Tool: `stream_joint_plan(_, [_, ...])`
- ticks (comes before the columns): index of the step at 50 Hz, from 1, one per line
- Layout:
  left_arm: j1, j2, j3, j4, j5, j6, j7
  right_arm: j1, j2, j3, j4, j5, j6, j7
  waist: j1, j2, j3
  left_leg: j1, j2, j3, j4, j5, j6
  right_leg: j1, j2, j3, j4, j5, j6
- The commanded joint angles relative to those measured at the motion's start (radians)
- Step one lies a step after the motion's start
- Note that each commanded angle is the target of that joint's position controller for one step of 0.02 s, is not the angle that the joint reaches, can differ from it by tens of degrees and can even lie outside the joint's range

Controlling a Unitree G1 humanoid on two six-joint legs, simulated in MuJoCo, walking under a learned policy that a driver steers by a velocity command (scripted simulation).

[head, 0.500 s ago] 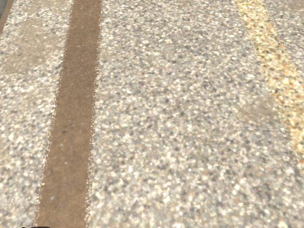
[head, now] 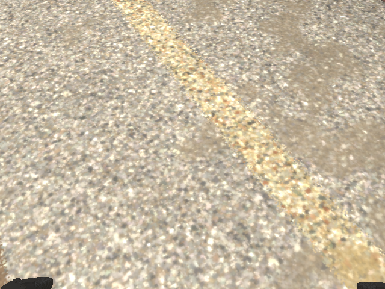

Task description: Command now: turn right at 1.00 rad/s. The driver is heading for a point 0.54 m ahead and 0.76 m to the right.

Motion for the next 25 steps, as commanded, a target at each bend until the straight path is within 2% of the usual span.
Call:
stream_joint_plan(1, [0.072,0.188,0.055,-0.072,0.009,-0.026,-0.002,-0.013,-0.169,-0.046,-0.092,-0.037,-0.01,-0.012,0.038,0.265,-0.117,0.212,0.496,-0.481,-0.242,0.199,0.28,-0.252,-0.08,-0.098,0.423,-0.255,0.05])
stream_joint_plan(2, [0.067,0.221,0.067,-0.053,0.004,-0.023,-0.005,-0.051,-0.119,-0.031,-0.106,-0.027,-0.009,-0.023,0.037,0.194,-0.089,0.176,0.444,-0.36,-0.233,0.127,0.258,-0.253,-0.123,-0.134,0.496,-0.175,0.069])
stream_joint_plan(3, [0.076,0.205,0.067,-0.032,0.003,-0.012,-0.002,-0.078,-0.095,-0.023,-0.113,-0.016,-0.001,-0.033,0.039,0.143,-0.063,0.152,0.371,-0.25,-0.227,0.041,0.214,-0.251,-0.142,-0.159,0.53,-0.105,0.084])
stream_joint_plan(4, [0.085,0.177,0.06,-0.029,0.008,-0.004,-0.001,-0.086,-0.094,-0.02,-0.113,-0.004,0.004,-0.044,0.032,0.136,-0.05,0.157,0.341,-0.186,-0.224,0.039,0.197,-0.276,-0.155,-0.185,0.582,-0.05,0.096])
stream_joint_plan(5, [0.084,0.142,0.05,-0.031,0.004,0.0,-0.005,-0.076,-0.096,-0.016,-0.111,-0.002,0.01,-0.051,0.022,0.135,-0.037,0.157,0.324,-0.119,-0.229,0.087,0.196,-0.288,-0.17,-0.222,0.593,-0.024,0.107])
stream_joint_plan(6, [0.062,0.119,0.041,-0.043,-0.001,-0.001,-0.007,-0.052,-0.103,-0.016,-0.105,-0.007,0.014,-0.055,0.002,0.141,-0.032,0.173,0.31,-0.065,-0.238,0.121,0.198,-0.3,-0.188,-0.259,0.559,-0.002,0.115])
stream_joint_plan(9, [-0.008,0.082,0.023,-0.08,0.0,-0.008,-0.014,0.029,-0.133,-0.029,-0.079,-0.016,0.025,-0.054,-0.056,0.165,-0.069,0.298,0.349,-0.006,-0.237,0.206,0.23,-0.333,-0.244,-0.306,0.436,-0.005,0.141])
stream_joint_plan(11, [-0.012,0.077,0.015,-0.092,0.004,-0.015,-0.026,0.087,-0.175,-0.046,-0.061,0.002,0.023,-0.044,-0.081,0.183,-0.126,0.354,0.394,-0.021,-0.291,-0.059,0.225,-0.326,-0.274,-0.333,0.371,-0.017,0.13])
stream_joint_plan(13, [-0.014,0.081,0.013,-0.094,0.004,-0.024,-0.042,0.091,-0.204,-0.056,-0.055,0.017,0.007,-0.034,-0.077,0.201,-0.118,0.344,0.425,-0.024,-0.343,-0.287,0.199,-0.307,-0.292,-0.354,0.317,-0.02,0.099])
stream_joint_plan(14, [-0.014,0.081,0.013,-0.091,0.004,-0.028,-0.049,0.085,-0.211,-0.059,-0.054,0.021,-0.002,-0.03,-0.07,0.195,-0.103,0.33,0.433,-0.01,-0.36,-0.341,0.186,-0.288,-0.298,-0.364,0.283,-0.021,0.082])
stream_joint_plan(17, [0.009,0.066,0.01,-0.062,0.005,-0.035,-0.062,0.06,-0.22,-0.064,-0.046,0.029,-0.022,-0.013,-0.042,0.17,-0.062,0.273,0.431,0.081,-0.38,-0.369,0.152,-0.172,-0.297,-0.411,0.164,-0.038,0.031])
stream_joint_plan(20, [0.063,0.05,0.007,-0.027,-0.003,-0.032,-0.067,0.035,-0.215,-0.064,-0.034,0.041,-0.025,0.01,0.0,0.153,-0.038,0.233,0.43,0.164,-0.335,-0.36,0.131,-0.035,-0.281,-0.47,0.047,-0.057,-0.02])
stream_joint_plan(21, [0.066,0.058,-0.004,-0.033,0.101,-0.011,-0.104,0.081,-0.204,-0.055,-0.017,-0.033,0.006,0.028,0.011,0.138,-0.074,0.212,0.419,0.277,-0.248,-0.435,0.081,0.083,-0.204,-0.566,-0.069,-0.071,-0.048])
stream_joint_plan(22, [0.148,0.048,0.003,0.014,0.102,-0.014,-0.106,0.084,-0.185,-0.047,-0.01,-0.026,0.02,0.033,0.059,0.06,-0.066,0.085,0.365,0.36,-0.054,-0.383,0.054,0.263,-0.151,-0.592,-0.122,-0.014,-0.062])
stream_joint_plan(23, [0.389,0.099,0.029,0.11,0.085,-0.025,-0.087,0.039,-0.138,-0.027,-0.03,-0.034,0.024,0.032,0.186,-0.143,-0.082,-0.127,0.282,0.423,0.389,-0.219,0.028,0.485,-0.134,-0.465,-0.158,-0.114,-0.105])
stream_joint_plan(24, [0.439,0.195,0.03,0.103,0.057,-0.036,-0.077,-0.046,0.012,0.022,-0.108,-0.043,0.023,0.039,0.179,-0.393,0.003,-0.571,0.16,0.361,0.771,-0.508,-0.008,0.517,-0.381,0.055,-0.281,-0.355,-0.188])
stream_joint_plan(25, [0.365,0.244,0.032,0.025,0.046,-0.058,-0.063,-0.169,-0.025,0.023,-0.205,-0.068,0.006,0.046,0.186,-0.295,-0.01,-0.764,0.104,0.128,0.849,-0.42,-0.029,0.487,-0.486,0.439,-0.5,-0.326,-0.271])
